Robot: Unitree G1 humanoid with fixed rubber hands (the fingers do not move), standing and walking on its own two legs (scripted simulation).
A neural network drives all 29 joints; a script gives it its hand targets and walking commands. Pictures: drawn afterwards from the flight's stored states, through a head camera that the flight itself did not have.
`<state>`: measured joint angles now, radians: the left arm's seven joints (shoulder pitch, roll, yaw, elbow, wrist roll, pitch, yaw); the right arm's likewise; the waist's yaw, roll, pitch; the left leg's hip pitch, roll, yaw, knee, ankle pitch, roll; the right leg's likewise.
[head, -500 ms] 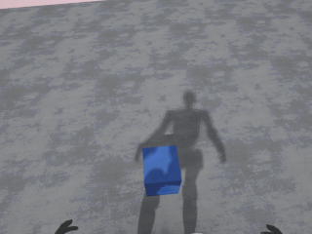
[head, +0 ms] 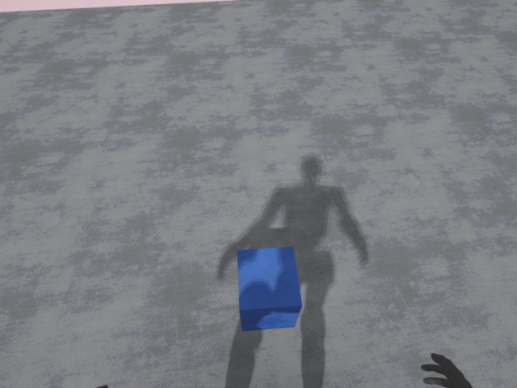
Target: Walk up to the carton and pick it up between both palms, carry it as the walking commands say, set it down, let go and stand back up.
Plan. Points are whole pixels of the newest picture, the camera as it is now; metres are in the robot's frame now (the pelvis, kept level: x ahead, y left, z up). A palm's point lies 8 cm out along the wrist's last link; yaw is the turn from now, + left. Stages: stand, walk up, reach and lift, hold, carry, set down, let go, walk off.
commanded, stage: walk up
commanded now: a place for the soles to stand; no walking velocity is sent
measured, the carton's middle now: (267, 290) +0.50 -0.02 -0.65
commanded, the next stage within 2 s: none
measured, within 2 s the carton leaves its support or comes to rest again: neither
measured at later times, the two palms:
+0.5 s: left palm out of the picture +0.11 +0.26 -0.13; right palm out of the picture +0.08 -0.35 -0.11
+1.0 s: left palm (116, 387) +0.14 +0.25 -0.12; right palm (472, 365) +0.16 -0.33 -0.11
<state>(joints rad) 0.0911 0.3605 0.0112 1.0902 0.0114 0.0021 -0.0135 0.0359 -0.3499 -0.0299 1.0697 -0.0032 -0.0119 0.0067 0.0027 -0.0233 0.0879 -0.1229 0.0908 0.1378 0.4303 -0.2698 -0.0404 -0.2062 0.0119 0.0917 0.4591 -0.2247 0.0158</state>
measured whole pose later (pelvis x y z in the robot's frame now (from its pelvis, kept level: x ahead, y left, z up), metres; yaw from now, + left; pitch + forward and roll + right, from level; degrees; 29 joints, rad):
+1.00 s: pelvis +0.05 -0.04 +0.00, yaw +0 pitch -1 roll +0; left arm 0.06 0.35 0.03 1.09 0.00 0.00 -0.01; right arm 0.04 -0.33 0.00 1.08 0.00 -0.03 -0.01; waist 0.01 -0.01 0.09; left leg -0.19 0.02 0.02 0.39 -0.18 0.00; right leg -0.09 0.03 -0.02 0.35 -0.23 -0.03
